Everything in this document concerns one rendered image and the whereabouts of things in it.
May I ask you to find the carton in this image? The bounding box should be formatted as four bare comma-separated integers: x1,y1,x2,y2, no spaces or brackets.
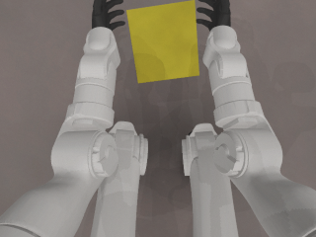
126,0,199,84

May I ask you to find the robot right shin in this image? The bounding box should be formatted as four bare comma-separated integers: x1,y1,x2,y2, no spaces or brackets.
190,123,218,140

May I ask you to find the left robot forearm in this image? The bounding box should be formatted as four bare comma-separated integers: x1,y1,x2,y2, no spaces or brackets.
50,27,120,164

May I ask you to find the right robot forearm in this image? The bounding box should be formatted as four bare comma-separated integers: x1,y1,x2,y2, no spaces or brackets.
202,25,282,152

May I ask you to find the left robot hand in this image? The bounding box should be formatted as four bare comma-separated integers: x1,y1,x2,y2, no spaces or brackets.
92,0,125,31

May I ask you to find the robot left upper arm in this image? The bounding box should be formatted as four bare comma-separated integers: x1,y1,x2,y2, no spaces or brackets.
0,130,119,237

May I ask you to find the right robot hand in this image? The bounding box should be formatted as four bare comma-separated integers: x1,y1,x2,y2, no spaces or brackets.
196,0,231,31

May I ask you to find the robot right thigh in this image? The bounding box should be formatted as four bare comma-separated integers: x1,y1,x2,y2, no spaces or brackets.
182,131,239,237

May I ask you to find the robot right upper arm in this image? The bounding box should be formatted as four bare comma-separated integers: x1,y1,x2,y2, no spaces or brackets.
212,128,316,237

